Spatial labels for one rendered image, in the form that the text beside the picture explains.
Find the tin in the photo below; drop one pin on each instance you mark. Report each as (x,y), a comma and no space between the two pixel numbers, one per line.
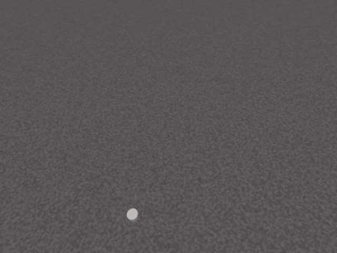
(132,215)

